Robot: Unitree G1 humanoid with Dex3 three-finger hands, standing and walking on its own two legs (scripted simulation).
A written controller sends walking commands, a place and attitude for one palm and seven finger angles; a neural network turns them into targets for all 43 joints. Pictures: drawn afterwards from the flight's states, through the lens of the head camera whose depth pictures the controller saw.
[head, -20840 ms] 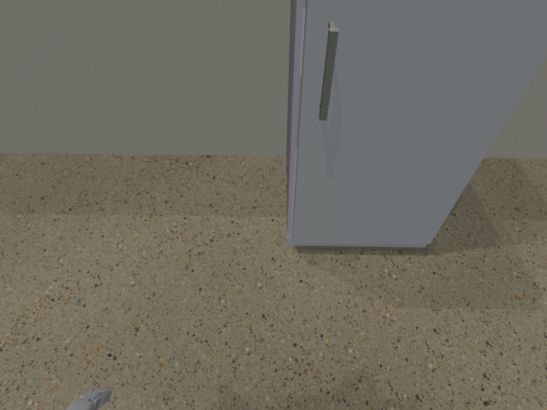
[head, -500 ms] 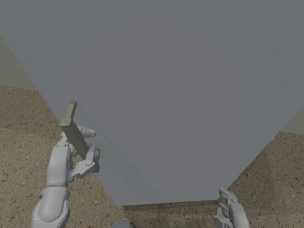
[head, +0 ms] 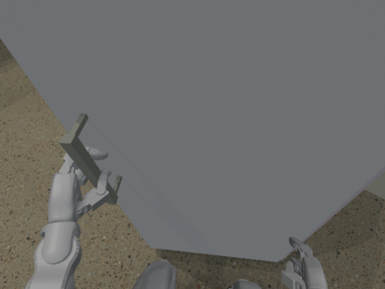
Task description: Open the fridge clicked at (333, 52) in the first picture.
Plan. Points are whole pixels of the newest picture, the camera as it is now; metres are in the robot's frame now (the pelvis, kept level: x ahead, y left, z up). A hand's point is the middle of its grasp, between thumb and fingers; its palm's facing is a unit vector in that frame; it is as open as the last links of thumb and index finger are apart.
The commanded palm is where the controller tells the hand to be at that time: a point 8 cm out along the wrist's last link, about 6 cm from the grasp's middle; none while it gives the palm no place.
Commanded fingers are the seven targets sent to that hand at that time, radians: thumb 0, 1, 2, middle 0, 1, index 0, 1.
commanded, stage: walk backward, drawing the door open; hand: left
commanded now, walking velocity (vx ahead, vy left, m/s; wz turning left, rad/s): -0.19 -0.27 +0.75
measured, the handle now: (98, 165) +0.32 +0.20 +0.10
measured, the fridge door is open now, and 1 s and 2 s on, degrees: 32 71 73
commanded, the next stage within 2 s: stop walking and hold the door back in 0.92 s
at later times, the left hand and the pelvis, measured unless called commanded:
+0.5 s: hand out of the picture +0.09 +0.13 +0.10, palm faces +0.60 -0.73 -0.33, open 6.0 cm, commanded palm +0.03 +0.15 +0.10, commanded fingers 0.00 0.90 0.90 -0.45 -1.40 -0.45 -1.40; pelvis -0.05 -0.16 +0.01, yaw +24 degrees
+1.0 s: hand out of the picture -0.04 +0.03 +0.10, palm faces +0.82 -0.47 -0.33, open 6.0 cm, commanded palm -0.10 +0.03 +0.10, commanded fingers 0.00 0.90 0.90 -0.45 -1.40 -0.45 -1.40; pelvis -0.07 -0.28 +0.01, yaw +43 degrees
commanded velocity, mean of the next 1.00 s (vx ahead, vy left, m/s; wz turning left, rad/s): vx -0.23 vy -0.17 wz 0.65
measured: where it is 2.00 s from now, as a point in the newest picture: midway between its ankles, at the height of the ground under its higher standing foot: outside the picture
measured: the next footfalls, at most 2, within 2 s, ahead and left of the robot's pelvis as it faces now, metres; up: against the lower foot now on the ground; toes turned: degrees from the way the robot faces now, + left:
left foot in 0.14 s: +0.01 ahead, +0.09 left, +0.00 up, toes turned +14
right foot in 0.40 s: +0.08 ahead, -0.24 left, +0.00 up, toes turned +19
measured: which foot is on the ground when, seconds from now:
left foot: up 0.00-0.12, down 0.14-0.40, up 0.42-0.66, down 0.68-0.98, up 1.00-1.00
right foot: down 0.00-0.12, up 0.14-0.38, down 0.40-0.68, up 0.70-0.96, down 0.98-1.00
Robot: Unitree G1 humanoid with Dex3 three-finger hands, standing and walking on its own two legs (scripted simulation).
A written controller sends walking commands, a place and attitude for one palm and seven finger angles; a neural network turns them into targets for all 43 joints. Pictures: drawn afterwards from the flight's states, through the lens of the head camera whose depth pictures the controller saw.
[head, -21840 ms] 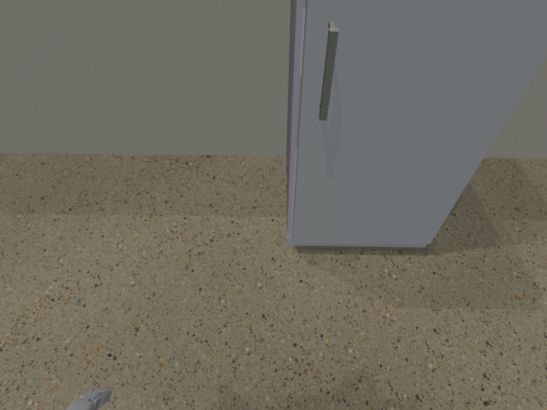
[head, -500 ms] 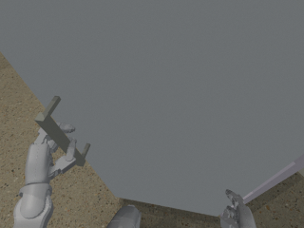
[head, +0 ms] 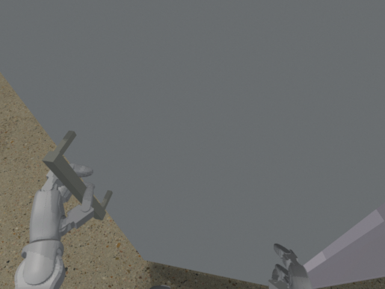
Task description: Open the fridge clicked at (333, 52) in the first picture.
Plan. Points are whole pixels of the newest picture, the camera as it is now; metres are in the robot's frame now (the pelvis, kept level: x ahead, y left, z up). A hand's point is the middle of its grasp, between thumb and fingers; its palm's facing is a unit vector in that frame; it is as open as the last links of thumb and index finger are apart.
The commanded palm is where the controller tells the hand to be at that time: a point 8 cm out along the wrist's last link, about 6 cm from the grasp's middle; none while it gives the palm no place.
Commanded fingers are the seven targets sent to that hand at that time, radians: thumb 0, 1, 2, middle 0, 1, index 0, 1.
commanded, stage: stop walking and hold the door back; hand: left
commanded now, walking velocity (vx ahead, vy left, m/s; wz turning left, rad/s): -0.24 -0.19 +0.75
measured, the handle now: (86, 181) +0.29 +0.23 +0.09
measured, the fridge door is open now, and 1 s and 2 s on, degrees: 71 73 71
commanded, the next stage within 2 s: loosen the grip on the handle in 1.26 s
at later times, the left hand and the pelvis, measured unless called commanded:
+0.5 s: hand (80, 220) +0.21 +0.21 +0.10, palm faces +0.36 -0.89 -0.28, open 5.5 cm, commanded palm +0.19 +0.25 +0.10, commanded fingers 0.00 0.90 0.90 -0.45 -1.40 -0.45 -1.40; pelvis -0.10 -0.03 +0.01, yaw +11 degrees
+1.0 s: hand (85, 208) +0.23 +0.21 +0.10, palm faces +0.29 -0.92 -0.25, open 5.5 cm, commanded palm +0.19 +0.25 +0.10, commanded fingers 0.00 0.90 0.90 -0.45 -1.40 -0.45 -1.40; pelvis -0.12 -0.01 +0.01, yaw +8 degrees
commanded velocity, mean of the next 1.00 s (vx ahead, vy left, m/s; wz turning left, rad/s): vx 0.14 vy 0.04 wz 0.00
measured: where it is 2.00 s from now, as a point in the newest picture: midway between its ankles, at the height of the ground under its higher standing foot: outside the picture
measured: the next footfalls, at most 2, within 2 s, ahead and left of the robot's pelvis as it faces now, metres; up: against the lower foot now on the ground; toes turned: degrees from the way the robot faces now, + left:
left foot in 0.32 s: -0.07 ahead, +0.11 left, +0.00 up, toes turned +14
right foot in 0.56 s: +0.00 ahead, -0.11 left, +0.00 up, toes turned +9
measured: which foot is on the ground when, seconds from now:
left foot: up 0.00-0.30, down 0.32-1.00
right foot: down 0.00-0.34, up 0.36-0.54, down 0.56-1.00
